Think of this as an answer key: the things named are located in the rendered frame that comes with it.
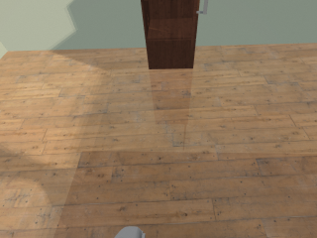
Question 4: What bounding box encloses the robot left thigh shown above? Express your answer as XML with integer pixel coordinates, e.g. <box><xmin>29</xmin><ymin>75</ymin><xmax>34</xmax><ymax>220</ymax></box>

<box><xmin>115</xmin><ymin>226</ymin><xmax>146</xmax><ymax>238</ymax></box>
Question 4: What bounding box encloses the handle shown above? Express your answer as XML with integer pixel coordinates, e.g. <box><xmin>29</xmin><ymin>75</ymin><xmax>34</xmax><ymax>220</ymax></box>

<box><xmin>196</xmin><ymin>0</ymin><xmax>209</xmax><ymax>15</ymax></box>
